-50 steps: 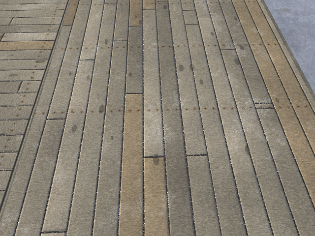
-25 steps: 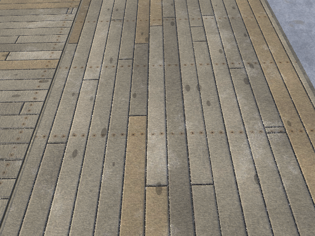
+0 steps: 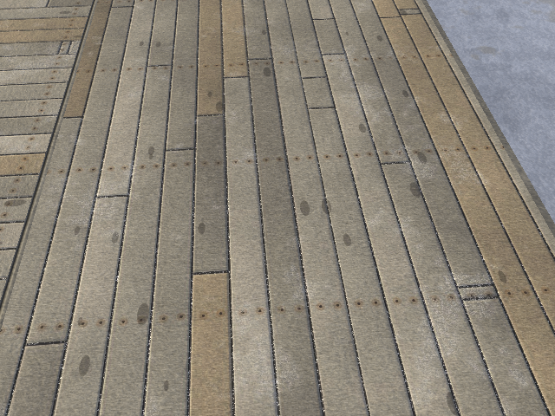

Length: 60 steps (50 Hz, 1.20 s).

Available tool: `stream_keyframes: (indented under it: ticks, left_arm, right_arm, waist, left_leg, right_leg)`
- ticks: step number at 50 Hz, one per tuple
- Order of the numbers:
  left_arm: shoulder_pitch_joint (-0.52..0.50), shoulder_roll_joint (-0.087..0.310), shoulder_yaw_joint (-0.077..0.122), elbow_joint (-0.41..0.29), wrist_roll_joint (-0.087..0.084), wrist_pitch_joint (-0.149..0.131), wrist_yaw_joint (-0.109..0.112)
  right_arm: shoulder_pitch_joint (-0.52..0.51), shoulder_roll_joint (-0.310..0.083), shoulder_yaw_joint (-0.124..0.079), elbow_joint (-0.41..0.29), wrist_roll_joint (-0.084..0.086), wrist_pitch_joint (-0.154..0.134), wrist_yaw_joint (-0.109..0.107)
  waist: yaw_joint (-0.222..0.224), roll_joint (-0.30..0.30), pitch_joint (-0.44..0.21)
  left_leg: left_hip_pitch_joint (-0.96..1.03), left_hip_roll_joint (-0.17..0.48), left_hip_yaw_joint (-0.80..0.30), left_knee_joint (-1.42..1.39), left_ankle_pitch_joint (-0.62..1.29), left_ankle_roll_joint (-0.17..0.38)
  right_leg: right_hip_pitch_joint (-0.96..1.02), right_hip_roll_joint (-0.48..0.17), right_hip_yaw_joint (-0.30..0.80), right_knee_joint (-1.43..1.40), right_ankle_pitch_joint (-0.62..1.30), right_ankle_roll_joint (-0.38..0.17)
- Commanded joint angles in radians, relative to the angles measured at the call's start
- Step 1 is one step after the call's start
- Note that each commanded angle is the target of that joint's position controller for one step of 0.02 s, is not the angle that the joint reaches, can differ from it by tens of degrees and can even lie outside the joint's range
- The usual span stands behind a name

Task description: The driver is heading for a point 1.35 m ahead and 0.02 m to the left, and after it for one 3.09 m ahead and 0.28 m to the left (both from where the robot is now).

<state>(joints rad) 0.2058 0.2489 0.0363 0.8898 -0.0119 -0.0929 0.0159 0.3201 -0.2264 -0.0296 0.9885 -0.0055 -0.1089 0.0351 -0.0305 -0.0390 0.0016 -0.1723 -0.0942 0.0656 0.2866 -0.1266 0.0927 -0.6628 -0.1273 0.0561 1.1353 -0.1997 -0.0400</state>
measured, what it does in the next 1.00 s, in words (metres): walks ahead: right foot, then left foot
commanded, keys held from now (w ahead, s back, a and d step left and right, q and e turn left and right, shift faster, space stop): w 0.08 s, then no key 0.78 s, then w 0.14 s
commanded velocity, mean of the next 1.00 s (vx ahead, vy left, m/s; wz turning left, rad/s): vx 0.17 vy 0.00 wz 0.00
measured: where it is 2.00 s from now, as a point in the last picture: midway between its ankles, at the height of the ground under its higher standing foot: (297, 316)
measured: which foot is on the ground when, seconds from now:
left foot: down 0.00-0.28, up 0.30-0.58, down 0.60-1.00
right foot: up 0.00-0.24, down 0.26-1.00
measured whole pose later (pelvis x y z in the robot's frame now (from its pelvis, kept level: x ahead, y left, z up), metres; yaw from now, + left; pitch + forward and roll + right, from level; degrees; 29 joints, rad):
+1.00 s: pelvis +0.27 -0.05 -0.01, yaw +1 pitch +0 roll +0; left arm 0.25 0.21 0.04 1.04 -0.02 -0.03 0.02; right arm 0.31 -0.19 -0.04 1.08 0.02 -0.04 -0.04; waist -0.01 0.01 0.00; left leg -0.22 0.02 0.00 0.58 -0.37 0.02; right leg -0.30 0.02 -0.04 0.59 -0.35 -0.06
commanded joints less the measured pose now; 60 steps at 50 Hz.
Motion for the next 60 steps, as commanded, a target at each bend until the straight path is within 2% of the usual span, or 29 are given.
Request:
stream_keyframes:
  ticks: [1,8,11,13,14,15,16,17,18,19,21,23,27,30,31,32,34,38,43,44,46,49,52,54,56,57,58,59,60]
  left_arm:
    - [0.033,0.045,0.013,-0.043,0.012,0.003,0.007]
    - [-0.2,0.022,0.0,-0.106,0.004,-0.013,-0.022]
    - [-0.162,0.064,0.013,-0.11,0.01,-0.021,-0.035]
    - [0.027,0.131,0.041,-0.046,0.026,-0.031,-0.03]
    - [0.154,0.212,0.056,-0.024,0.046,-0.031,-0.025]
    - [0.184,0.208,0.049,-0.011,0.043,-0.016,-0.028]
    - [0.194,0.14,0.034,-0.019,0.025,-0.003,-0.035]
    - [0.1,0.124,0.027,-0.036,0.013,0.002,-0.035]
    - [0.007,0.101,0.017,-0.053,0.014,0.004,-0.033]
    - [-0.059,0.075,0.007,-0.061,0.02,0.004,-0.031]
    - [-0.106,0.072,0.006,-0.05,0.042,0.008,-0.03]
    - [-0.095,0.074,0.007,-0.035,0.051,0.01,-0.024]
    - [-0.092,0.092,0.01,-0.017,0.025,0.03,-0.008]
    - [-0.053,0.055,-0.003,0.015,0.015,0.043,-0.003]
    - [-0.038,0.056,-0.001,0.019,0.018,0.046,-0.004]
    - [0.005,0.057,0.006,0.025,0.014,0.051,0.002]
    - [-0.008,0.062,0.009,0.034,0.017,0.059,0.014]
    - [0.01,0.041,0.009,0.064,0.023,0.065,0.015]
    - [0.005,0.037,0.01,0.086,0.015,0.066,0.01]
    - [0.023,0.031,0.009,0.1,0.013,0.068,0.011]
    - [0.03,0.052,0.019,0.109,0.001,0.073,0.013]
    - [0.015,0.036,0.018,0.099,-0.01,0.04,0.007]
    - [-0.024,-0.004,0.012,0.075,-0.013,-0.005,-0.013]
    - [-0.003,0.001,0.014,0.079,-0.016,-0.02,-0.024]
    - [0.164,0.028,0.029,0.139,-0.019,-0.02,-0.025]
    - [0.294,0.122,0.06,0.179,-0.023,-0.022,-0.022]
    - [0.421,0.198,0.08,0.204,-0.017,-0.02,-0.029]
    - [0.383,0.118,0.048,0.195,0.004,-0.025,-0.031]
    - [0.315,0.076,0.032,0.174,0.011,-0.028,-0.032]
  right_arm:
    - [-0.041,-0.132,-0.021,-0.055,0.002,-0.018,-0.02]
    - [0.088,-0.158,-0.022,-0.01,0.016,0.016,-0.037]
    - [0.07,-0.159,-0.023,-0.002,0.018,0.035,-0.044]
    - [0.047,-0.144,-0.016,-0.013,0.013,0.039,-0.048]
    - [0.093,-0.094,0.004,-0.033,-0.012,0.031,-0.048]
    - [0.263,0.014,0.037,0.013,-0.004,0.024,-0.038]
    - [0.263,-0.087,0.013,0.038,0.014,0.024,-0.035]
    - [0.162,-0.13,-0.001,0.011,0.031,0.033,-0.037]
    - [0.086,-0.121,-0.004,-0.005,0.027,0.046,-0.047]
    - [0.044,-0.111,-0.01,-0.012,0.017,0.063,-0.059]
    - [0.069,-0.059,-0.004,-0.004,0.008,0.09,-0.071]
    - [0.075,-0.036,0.001,0.006,0.005,0.1,-0.082]
    - [0.03,-0.056,-0.005,0.009,0.001,0.12,-0.085]
    - [0.008,-0.068,-0.009,0.011,-0.023,0.122,-0.082]
    - [0.009,-0.093,-0.011,0.007,-0.022,0.12,-0.083]
    - [-0.012,-0.149,-0.028,0.025,-0.003,0.116,-0.083]
    - [-0.039,-0.079,-0.017,0.032,-0.005,0.096,-0.079]
    - [-0.045,-0.065,-0.017,0.044,0.003,0.07,-0.077]
    - [-0.017,-0.063,-0.016,0.064,0.005,0.071,-0.077]
    - [0.009,-0.061,-0.017,0.077,0.007,0.074,-0.078]
    - [0.019,-0.09,-0.028,0.078,0.019,0.079,-0.08]
    - [0.048,-0.091,-0.032,0.068,0.033,0.052,-0.077]
    - [0.115,-0.136,-0.049,0.084,0.04,0.023,-0.065]
    - [0.08,-0.129,-0.05,0.07,0.038,0.016,-0.059]
    - [-0.041,-0.119,-0.047,0.024,0.04,0.017,-0.052]
    - [-0.108,-0.068,-0.034,-0.018,0.041,0.006,-0.05]
    - [-0.113,-0.041,-0.027,-0.038,0.029,-0.012,-0.051]
    - [-0.129,-0.071,-0.036,-0.045,0.034,-0.022,-0.045]
    - [-0.122,-0.067,-0.036,-0.043,0.047,-0.025,-0.035]
  waist:
    - [0.047,0.074,0.055]
    - [-0.039,0.091,0.062]
    - [0.002,0.122,0.009]
    - [0.084,0.09,-0.1]
    - [0.093,-0.04,-0.256]
    - [0.051,-0.268,-0.399]
    - [0.078,-0.161,-0.43]
    - [0.065,-0.096,-0.3]
    - [0.044,-0.017,-0.214]
    - [0.019,0.002,-0.149]
    - [-0.024,-0.058,-0.112]
    - [-0.025,-0.077,-0.119]
    - [-0.014,-0.075,-0.113]
    - [-0.016,-0.045,-0.022]
    - [0.003,-0.004,0.015]
    - [0.049,0.122,0.051]
    - [0.042,0.151,0.057]
    - [0.04,0.108,0.021]
    - [0.026,0.068,-0.01]
    - [0.023,0.065,-0.031]
    - [0.022,0.07,0.028]
    - [0.01,0.081,0.129]
    - [-0.002,0.206,0.122]
    - [0.031,0.195,0.111]
    - [0.122,0.135,0.074]
    - [0.167,-0.064,0.058]
    - [0.2,-0.269,0.004]
    - [0.155,-0.166,0.017]
    - [0.115,-0.077,0.041]
  left_leg:
    - [-0.107,0.279,-0.206,-0.203,0.074,0.171]
    - [0.04,0.267,-0.127,-0.089,0.279,0.105]
    - [0.14,0.295,-0.153,0.044,0.405,0.063]
    - [0.122,0.208,-0.114,0.273,0.463,0.005]
    - [-0.076,0.13,-0.069,0.546,0.143,-0.042]
    - [-0.332,0.025,-0.076,0.837,-0.511,-0.096]
    - [-0.35,0.055,-0.193,0.946,-0.551,-0.1]
    - [-0.414,0.092,-0.168,0.97,-0.497,-0.103]
    - [-0.407,0.136,-0.147,0.931,-0.424,-0.114]
    - [-0.363,0.168,-0.146,0.862,-0.372,-0.123]
    - [-0.204,0.172,-0.112,0.703,-0.305,-0.131]
    - [-0.135,0.154,-0.091,0.569,-0.293,-0.135]
    - [-0.04,0.144,-0.074,0.359,-0.129,-0.118]
    - [0.026,0.161,-0.088,0.192,-0.049,-0.07]
    - [0.002,0.198,-0.12,0.15,-0.081,-0.045]
    - [-0.112,0.184,-0.119,0.137,-0.238,-0.025]
    - [-0.225,0.176,-0.129,0.067,-0.317,-0.047]
    - [-0.167,0.164,-0.114,0.096,-0.173,-0.073]
    - [-0.106,0.154,-0.098,0.135,-0.043,-0.069]
    - [-0.094,0.145,-0.09,0.132,-0.135,-0.062]
    - [-0.14,0.143,-0.105,0.128,-0.415,-0.019]
    - [-0.157,0.207,-0.206,0.086,-0.558,0.046]
    - [-0.004,0.366,-0.442,-0.005,-0.476,0.13]
    - [0.009,0.398,-0.456,0.031,-0.287,0.132]
    - [-0.153,0.3,-0.299,0.156,-0.137,0.061]
    - [-0.343,0.142,-0.096,0.437,-0.008,-0.023]
    - [-0.576,0.053,-0.024,0.774,-0.22,-0.078]
    - [-0.692,0.086,-0.125,0.951,-0.381,-0.056]
    - [-0.727,0.13,-0.151,1.027,-0.328,-0.027]
  right_leg:
    - [-0.019,-0.042,0.002,-0.144,0.163,0.027]
    - [0.083,0.054,-0.062,-0.546,0.303,0.034]
    - [0.163,0.085,-0.048,-0.632,0.234,-0.008]
    - [0.425,0.099,-0.063,-0.719,0.441,-0.054]
    - [0.741,-0.091,0.109,-0.617,0.88,-0.129]
    - [0.991,-0.308,0.37,-0.623,1.033,-0.302]
    - [0.929,-0.278,0.415,-0.675,0.846,-0.297]
    - [0.803,-0.24,0.329,-0.717,0.686,-0.256]
    - [0.667,-0.195,0.264,-0.761,0.572,-0.223]
    - [0.531,-0.16,0.204,-0.804,0.501,-0.205]
    - [0.353,-0.093,0.104,-0.857,0.438,-0.18]
    - [0.321,-0.071,0.061,-0.866,0.422,-0.191]
    - [0.289,-0.067,0.087,-0.903,-0.017,-0.174]
    - [0.211,-0.009,0.084,-0.908,-0.329,-0.074]
    - [0.208,0.025,0.066,-0.87,-0.33,-0.042]
    - [0.264,0.092,-0.01,-0.848,-0.258,-0.018]
    - [0.399,0.106,-0.044,-0.767,-0.136,-0.009]
    - [0.438,0.103,-0.051,-0.732,-0.013,-0.023]
    - [0.459,0.1,-0.055,-0.705,0.111,-0.023]
    - [0.467,0.114,-0.07,-0.695,0.016,-0.026]
    - [0.4,0.135,-0.082,-0.669,-0.298,-0.044]
    - [0.275,0.114,-0.046,-0.638,-0.399,-0.069]
    - [0.15,0.145,-0.11,-0.464,-0.204,-0.061]
    - [0.186,0.131,-0.1,-0.489,-0.159,-0.081]
    - [0.466,0.122,-0.06,-0.621,-0.111,-0.106]
    - [0.666,0.011,0.162,-0.75,-0.095,-0.167]
    - [0.885,-0.19,0.519,-0.883,0.025,-0.265]
    - [0.896,-0.249,0.575,-0.881,0.122,-0.269]
    - [0.867,-0.235,0.484,-0.863,0.176,-0.245]
Velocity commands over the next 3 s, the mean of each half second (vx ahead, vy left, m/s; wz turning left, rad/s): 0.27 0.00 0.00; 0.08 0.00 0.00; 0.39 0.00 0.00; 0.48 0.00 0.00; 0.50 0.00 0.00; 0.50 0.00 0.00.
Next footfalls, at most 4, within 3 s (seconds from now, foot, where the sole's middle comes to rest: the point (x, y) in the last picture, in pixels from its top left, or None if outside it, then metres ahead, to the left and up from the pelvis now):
0.26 right None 0.33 -0.15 -0.78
0.60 left None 0.27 0.08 -0.78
1.60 left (248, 349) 0.70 0.08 -0.78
2.18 right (327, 249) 1.01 -0.15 -0.78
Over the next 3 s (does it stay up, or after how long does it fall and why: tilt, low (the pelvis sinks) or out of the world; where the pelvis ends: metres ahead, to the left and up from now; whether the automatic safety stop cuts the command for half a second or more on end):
stays up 1.29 0.01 0.00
